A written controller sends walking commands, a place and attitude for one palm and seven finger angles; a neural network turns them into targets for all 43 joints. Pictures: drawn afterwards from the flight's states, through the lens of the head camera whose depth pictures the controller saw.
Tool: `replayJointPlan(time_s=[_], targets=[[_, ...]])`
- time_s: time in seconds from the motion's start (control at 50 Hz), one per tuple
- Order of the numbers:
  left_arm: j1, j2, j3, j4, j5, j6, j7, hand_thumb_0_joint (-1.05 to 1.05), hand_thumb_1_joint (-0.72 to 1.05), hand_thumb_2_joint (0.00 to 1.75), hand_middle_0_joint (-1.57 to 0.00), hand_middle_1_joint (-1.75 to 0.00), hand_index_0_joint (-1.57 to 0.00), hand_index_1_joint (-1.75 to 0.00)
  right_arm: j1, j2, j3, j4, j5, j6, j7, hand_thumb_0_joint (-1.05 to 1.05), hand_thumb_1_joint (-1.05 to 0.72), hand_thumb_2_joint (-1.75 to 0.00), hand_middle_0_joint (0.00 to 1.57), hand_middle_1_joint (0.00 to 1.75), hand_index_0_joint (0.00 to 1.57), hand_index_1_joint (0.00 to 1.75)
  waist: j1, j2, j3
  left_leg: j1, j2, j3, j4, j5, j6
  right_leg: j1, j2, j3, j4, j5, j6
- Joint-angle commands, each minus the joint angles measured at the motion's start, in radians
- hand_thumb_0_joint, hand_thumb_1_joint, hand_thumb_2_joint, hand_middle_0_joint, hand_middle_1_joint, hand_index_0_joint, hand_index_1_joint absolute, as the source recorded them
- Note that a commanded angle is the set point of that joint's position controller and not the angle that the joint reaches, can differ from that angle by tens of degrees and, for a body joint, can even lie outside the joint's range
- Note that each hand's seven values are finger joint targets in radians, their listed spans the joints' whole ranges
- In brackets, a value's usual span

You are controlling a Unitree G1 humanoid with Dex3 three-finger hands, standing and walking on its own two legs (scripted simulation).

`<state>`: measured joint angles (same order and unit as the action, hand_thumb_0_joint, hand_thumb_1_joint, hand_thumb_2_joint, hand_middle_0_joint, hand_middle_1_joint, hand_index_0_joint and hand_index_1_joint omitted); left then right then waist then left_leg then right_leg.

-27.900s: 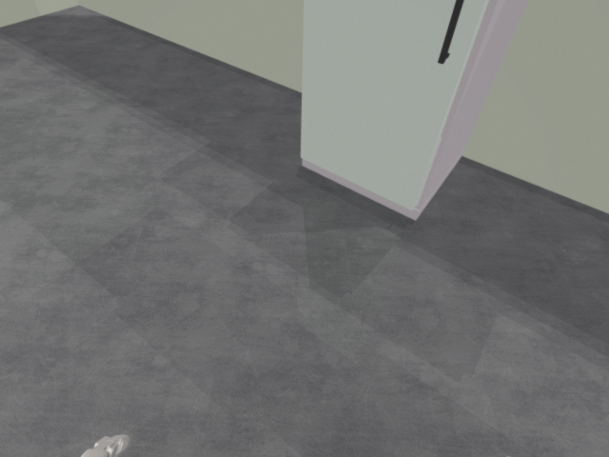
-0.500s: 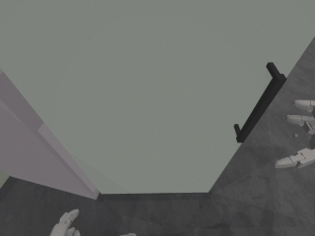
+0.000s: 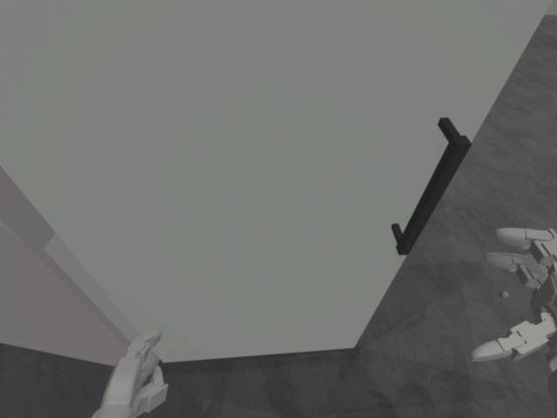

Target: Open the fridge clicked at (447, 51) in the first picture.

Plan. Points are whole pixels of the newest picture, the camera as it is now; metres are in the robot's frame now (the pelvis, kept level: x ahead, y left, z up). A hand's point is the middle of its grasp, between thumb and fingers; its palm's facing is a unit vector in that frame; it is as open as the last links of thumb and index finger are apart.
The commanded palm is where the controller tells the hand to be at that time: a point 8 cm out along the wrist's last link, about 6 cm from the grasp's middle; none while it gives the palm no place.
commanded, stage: slip the hand off the handle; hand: right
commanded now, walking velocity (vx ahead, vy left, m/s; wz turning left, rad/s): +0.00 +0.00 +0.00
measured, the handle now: (421, 196) +0.40 -0.19 +0.12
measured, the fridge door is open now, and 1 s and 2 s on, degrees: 75 75 75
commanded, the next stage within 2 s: draw the hand back to the body in 0.26 s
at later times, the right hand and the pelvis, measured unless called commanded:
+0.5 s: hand (506, 309) +0.24 -0.25 +0.11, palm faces +0.08 +1.00 -0.03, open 14.7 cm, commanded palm +0.19 -0.31 +0.12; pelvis -0.01 +0.03 +0.00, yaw -1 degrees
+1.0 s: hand (552, 323) +0.21 -0.27 +0.14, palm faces +0.32 +0.91 -0.27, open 14.2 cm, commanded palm +0.16 -0.31 +0.16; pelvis +0.00 +0.00 +0.02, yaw -1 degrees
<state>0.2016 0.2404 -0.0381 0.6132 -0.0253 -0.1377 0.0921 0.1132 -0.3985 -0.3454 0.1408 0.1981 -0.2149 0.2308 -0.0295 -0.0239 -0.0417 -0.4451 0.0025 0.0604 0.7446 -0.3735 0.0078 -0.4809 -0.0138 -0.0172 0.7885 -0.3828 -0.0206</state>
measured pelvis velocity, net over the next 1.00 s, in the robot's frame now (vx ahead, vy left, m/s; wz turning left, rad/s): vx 0.00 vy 0.00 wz -0.01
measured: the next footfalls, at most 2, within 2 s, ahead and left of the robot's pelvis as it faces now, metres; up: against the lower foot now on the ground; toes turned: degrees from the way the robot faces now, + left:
none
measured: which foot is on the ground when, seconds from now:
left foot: down 0.00-1.00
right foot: down 0.00-1.00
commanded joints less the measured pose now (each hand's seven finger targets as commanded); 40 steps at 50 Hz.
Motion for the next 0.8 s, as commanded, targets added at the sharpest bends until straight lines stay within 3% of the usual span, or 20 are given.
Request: replayJointPlan(time_s=[0.0,0.08,0.14,0.18,0.22,0.28,0.36,0.38,0.4,0.42,0.44,0.46,0.48,0.52,0.58,0.62,0.66,0.72,0.78], targets=[[-0.045,0.155,0.063,-0.134,-0.007,-0.049,0.022,0.0,0.9,0.9,-0.2,-0.3,-0.2,-0.3,-0.13,-0.246,-0.14,-0.224,0.045,-0.059,0.027,0.0,0.55,-0.2,0.25,1.15,0.25,1.15,0.001,-0.034,-0.177,0.074,-0.033,-0.03,-0.093,0.189,0.015,0.101,0.008,0.049,-0.129,0.231,0.014],[-0.041,0.15,0.066,-0.151,-0.005,-0.059,0.017,0.0,0.9,0.9,-0.2,-0.3,-0.2,-0.3,-0.006,-0.223,-0.134,-0.307,0.067,-0.068,0.054,0.0,0.55,-0.2,0.25,1.15,0.25,1.15,-0.009,-0.064,-0.211,0.099,-0.034,-0.03,-0.078,0.273,0.014,0.128,0.012,0.04,-0.105,0.311,0.015],[-0.038,0.151,0.064,-0.152,-0.005,-0.066,0.017,0.0,0.9,0.9,-0.2,-0.3,-0.2,-0.3,0.039,-0.228,-0.151,-0.317,0.084,-0.068,0.066,0.0,0.55,-0.2,0.25,1.15,0.25,1.15,-0.006,-0.053,-0.162,0.079,-0.028,-0.037,-0.078,0.263,0.01,0.092,0.014,0.041,-0.095,0.282,0.015],[-0.041,0.155,0.063,-0.139,-0.006,-0.069,0.026,0.0,0.9,0.9,-0.2,-0.3,-0.2,-0.3,-0.023,-0.248,-0.166,-0.324,0.089,-0.077,0.066,0.0,0.55,-0.2,0.25,1.15,0.25,1.15,0.009,-0.038,-0.125,0.058,-0.026,-0.047,-0.087,0.23,0.008,0.071,0.015,0.038,-0.085,0.245,0.011],[-0.042,0.152,0.062,-0.138,-0.007,-0.077,0.031,0.0,0.9,0.9,-0.2,-0.3,-0.2,-0.3,-0.026,-0.247,-0.176,-0.309,0.097,-0.084,0.066,0.0,0.55,-0.2,0.25,1.15,0.25,1.15,0.004,-0.046,-0.119,0.049,-0.021,-0.058,-0.092,0.182,0.007,0.054,0.015,0.041,-0.084,0.21,0.013],[-0.047,0.159,0.061,-0.118,-0.008,-0.085,0.043,0.0,0.9,0.9,-0.2,-0.3,-0.2,-0.3,-0.102,-0.275,-0.191,-0.272,0.1,-0.093,0.073,0.0,0.55,-0.2,0.25,1.15,0.25,1.15,0.019,-0.014,-0.113,0.037,-0.013,-0.085,-0.102,0.128,0.001,0.024,0.015,0.041,-0.061,0.172,0.008],[-0.052,0.157,0.061,-0.116,-0.014,-0.097,0.05,0.0,0.9,0.9,-0.2,-0.3,-0.2,-0.3,-0.132,-0.264,-0.159,-0.246,0.1,-0.089,0.096,0.0,0.55,-0.2,0.25,1.15,0.25,1.15,0.015,-0.043,-0.157,0.042,0.002,-0.115,-0.106,0.075,-0.002,0.019,0.017,0.04,-0.048,0.141,0.006],[-0.087,0.173,0.051,-0.117,-0.048,-0.111,0.062,0.0,0.9,0.9,-0.2,-0.3,-0.2,-0.3,-0.145,-0.185,-0.147,-0.184,0.272,-0.003,0.184,0.0,0.55,-0.2,0.25,1.15,0.25,1.15,0.023,-0.018,-0.221,0.162,0.03,-0.169,-0.157,0.091,-0.007,0.039,0.014,0.048,-0.064,0.134,0.007],[-0.086,0.175,0.053,-0.119,-0.058,-0.122,0.072,0.0,0.9,0.9,-0.2,-0.3,-0.2,-0.3,-0.195,-0.274,-0.192,-0.227,0.288,0.038,0.224,0.0,0.55,-0.2,0.25,1.15,0.25,1.15,0.011,-0.023,-0.23,0.191,0.048,-0.192,-0.17,0.118,-0.022,0.046,0.008,0.053,-0.062,0.138,0.007],[-0.091,0.177,0.055,-0.123,-0.057,-0.127,0.079,0.0,0.9,0.9,-0.2,-0.3,-0.2,-0.3,-0.195,-0.33,-0.236,-0.241,0.296,0.072,0.247,0.0,0.55,-0.2,0.25,1.15,0.25,1.15,-0.004,-0.031,-0.253,0.226,0.059,-0.209,-0.177,0.134,-0.028,0.044,0.012,0.054,-0.059,0.146,0.006],[-0.093,0.18,0.05,-0.127,-0.058,-0.13,0.084,0.0,0.9,0.9,-0.2,-0.3,-0.2,-0.3,-0.186,-0.357,-0.254,-0.228,0.306,0.104,0.273,0.0,0.55,-0.2,0.25,1.15,0.25,1.15,-0.002,-0.012,-0.267,0.24,0.069,-0.217,-0.177,0.176,-0.038,0.046,0.01,0.057,-0.062,0.166,0.003],[-0.087,0.171,0.047,-0.134,-0.056,-0.132,0.084,0.0,0.9,0.9,-0.2,-0.3,-0.2,-0.3,-0.174,-0.365,-0.249,-0.238,0.284,0.124,0.282,0.0,0.55,-0.2,0.25,1.15,0.25,1.15,-0.008,-0.025,-0.26,0.236,0.066,-0.21,-0.17,0.201,-0.038,0.054,0.011,0.056,-0.07,0.184,0.002],[-0.08,0.168,0.049,-0.144,-0.048,-0.136,0.081,0.0,0.9,0.9,-0.2,-0.3,-0.2,-0.3,-0.125,-0.398,-0.285,-0.245,0.258,0.135,0.264,0.0,0.55,-0.2,0.25,1.15,0.25,1.15,-0.021,-0.035,-0.251,0.234,0.065,-0.204,-0.154,0.246,-0.036,0.057,0.009,0.061,-0.071,0.209,0.003],[-0.061,0.153,0.042,-0.169,-0.045,-0.138,0.069,0.0,0.9,0.9,-0.2,-0.3,-0.2,-0.3,0.008,-0.331,-0.265,-0.242,0.238,0.149,0.226,0.0,0.55,-0.2,0.25,1.15,0.25,1.15,-0.032,-0.026,-0.152,0.184,0.047,-0.158,-0.148,0.244,-0.021,0.05,0.007,0.059,-0.105,0.218,0.008],[-0.06,0.16,0.05,-0.191,-0.049,-0.141,0.05,0.0,0.9,0.9,-0.2,-0.3,-0.2,-0.3,0.134,-0.29,-0.297,-0.247,0.267,0.167,0.19,0.0,0.55,-0.2,0.25,1.15,0.25,1.15,-0.044,0.058,-0.113,0.183,0.042,-0.148,-0.161,0.241,-0.024,0.041,0.003,0.059,-0.111,0.212,0.013],[-0.053,0.164,0.051,-0.204,-0.057,-0.146,0.044,0.0,0.9,0.9,-0.2,-0.3,-0.2,-0.3,0.138,-0.246,-0.275,-0.292,0.292,0.177,0.189,0.0,0.55,-0.2,0.25,1.15,0.25,1.15,-0.036,0.076,-0.11,0.171,0.029,-0.124,-0.166,0.237,-0.027,0.055,0.002,0.051,-0.127,0.211,0.015],[-0.052,0.166,0.054,-0.208,-0.059,-0.156,0.046,0.0,0.9,0.9,-0.2,-0.3,-0.2,-0.3,0.099,-0.218,-0.24,-0.358,0.292,0.184,0.182,0.0,0.55,-0.2,0.25,1.15,0.25,1.15,-0.027,0.03,-0.114,0.151,0.005,-0.091,-0.169,0.216,-0.019,0.1,0.001,0.047,-0.148,0.222,0.012],[-0.047,0.166,0.051,-0.199,-0.057,-0.175,0.052,0.0,0.9,0.9,-0.2,-0.3,-0.2,-0.3,0.051,-0.183,-0.168,-0.439,0.261,0.187,0.157,0.0,0.55,-0.2,0.25,1.15,0.25,1.15,-0.007,-0.043,-0.063,0.108,-0.016,-0.06,-0.185,0.149,-0.007,0.142,-0.002,0.049,-0.182,0.193,0.01],[-0.048,0.169,0.047,-0.183,-0.049,-0.195,0.062,0.0,0.9,0.9,-0.2,-0.3,-0.2,-0.3,-0.008,-0.199,-0.134,-0.548,0.214,0.169,0.119,0.0,0.51,-0.22,0.25,1.13,0.25,1.13,0.002,-0.082,-0.064,0.112,-0.028,-0.035,-0.196,0.109,0.002,0.183,-0.002,0.062,-0.215,0.168,0.008]])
